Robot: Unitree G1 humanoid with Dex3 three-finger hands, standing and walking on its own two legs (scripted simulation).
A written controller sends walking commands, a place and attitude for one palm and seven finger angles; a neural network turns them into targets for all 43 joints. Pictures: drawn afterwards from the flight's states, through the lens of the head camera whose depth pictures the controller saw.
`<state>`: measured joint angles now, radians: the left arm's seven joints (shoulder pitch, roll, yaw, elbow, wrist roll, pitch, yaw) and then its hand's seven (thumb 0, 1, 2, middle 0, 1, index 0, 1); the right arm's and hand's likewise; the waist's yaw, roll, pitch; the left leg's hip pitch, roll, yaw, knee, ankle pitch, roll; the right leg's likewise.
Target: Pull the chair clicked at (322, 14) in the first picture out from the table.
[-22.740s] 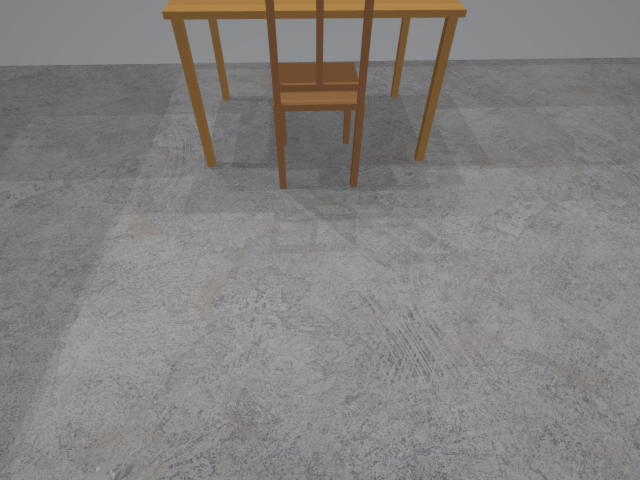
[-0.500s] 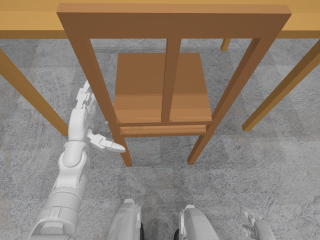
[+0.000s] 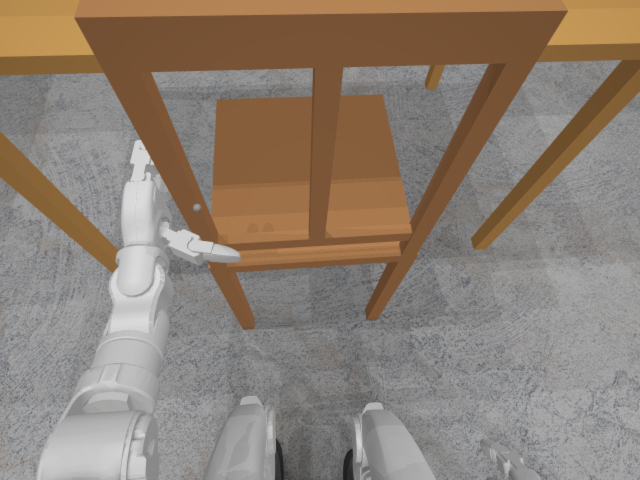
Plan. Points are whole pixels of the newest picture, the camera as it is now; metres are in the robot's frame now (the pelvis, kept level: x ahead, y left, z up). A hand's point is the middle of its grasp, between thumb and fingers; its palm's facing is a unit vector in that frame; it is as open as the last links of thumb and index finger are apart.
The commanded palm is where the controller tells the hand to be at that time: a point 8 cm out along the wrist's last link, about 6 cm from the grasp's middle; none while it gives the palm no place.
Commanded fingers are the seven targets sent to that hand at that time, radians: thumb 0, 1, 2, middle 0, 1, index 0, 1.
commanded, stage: push the fingers through the gap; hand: left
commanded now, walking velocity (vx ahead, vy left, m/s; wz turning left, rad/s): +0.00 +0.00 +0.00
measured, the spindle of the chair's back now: (320, 172) +0.48 -0.01 +0.05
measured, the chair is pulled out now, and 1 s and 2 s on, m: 0.00 0.00 0.02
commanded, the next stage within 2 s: hook a spindle and tug to test in 0.36 s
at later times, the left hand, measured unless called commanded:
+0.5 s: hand (192, 209) +0.44 +0.15 +0.03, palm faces +0.04 -1.00 -0.04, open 17.0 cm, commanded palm +0.41 +0.19 +0.03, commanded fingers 0.00 -0.50 0.30 -0.11 -0.24 -0.11 -0.24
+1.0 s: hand (198, 207) +0.44 +0.15 +0.03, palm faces +0.07 -1.00 -0.04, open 12.4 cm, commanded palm +0.41 +0.18 +0.03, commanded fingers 0.00 0.23 0.61 -0.50 -1.45 -0.50 -1.45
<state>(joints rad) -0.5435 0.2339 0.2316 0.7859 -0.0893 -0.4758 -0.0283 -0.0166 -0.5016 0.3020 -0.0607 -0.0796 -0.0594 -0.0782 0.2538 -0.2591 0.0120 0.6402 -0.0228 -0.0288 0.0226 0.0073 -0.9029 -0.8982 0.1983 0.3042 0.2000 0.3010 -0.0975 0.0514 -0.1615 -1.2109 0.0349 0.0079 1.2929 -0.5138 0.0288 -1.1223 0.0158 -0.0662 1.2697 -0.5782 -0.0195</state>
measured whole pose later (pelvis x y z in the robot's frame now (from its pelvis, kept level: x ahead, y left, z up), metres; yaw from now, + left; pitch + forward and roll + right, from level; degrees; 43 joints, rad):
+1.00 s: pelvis +0.00 +0.00 +0.00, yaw +0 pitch +25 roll -3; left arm -0.54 0.23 0.22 0.81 -0.09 -0.48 -0.01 -0.02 -0.25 0.41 -0.38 -1.09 -0.36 -1.09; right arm 0.27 -0.25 0.01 0.63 -0.02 0.01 0.04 0.01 -0.90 -0.90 0.20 0.30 0.20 0.30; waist -0.10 0.05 -0.17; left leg -1.20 0.03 0.01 1.28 -0.51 0.03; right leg -1.11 0.02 -0.06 1.25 -0.57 -0.02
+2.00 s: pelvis +0.03 +0.00 +0.01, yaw +0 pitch +24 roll -2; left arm -0.28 0.17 0.14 0.53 -0.12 -0.46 -0.01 0.02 0.65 0.71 -0.37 -1.39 -0.36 -1.43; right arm 0.24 -0.24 0.00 0.57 -0.02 0.02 0.06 0.01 -0.90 -0.90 0.20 0.30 0.20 0.30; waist -0.07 0.04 -0.18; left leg -1.12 0.03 0.02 1.24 -0.55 0.03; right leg -1.03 0.02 -0.05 1.21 -0.60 -0.01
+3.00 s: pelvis -0.04 +0.00 +0.12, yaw -3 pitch +2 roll -1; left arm -0.36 0.14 0.00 0.95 -0.07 -0.22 0.10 0.05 0.62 0.67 -0.21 -1.10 -0.49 -1.45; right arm 0.19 -0.25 0.00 0.68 0.06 0.06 -0.11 0.01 -0.90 -0.90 0.20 0.30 0.20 0.30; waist -0.05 0.05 0.10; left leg -0.41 0.05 0.08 0.50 -0.14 0.02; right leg -0.35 0.04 -0.02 0.46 -0.16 -0.02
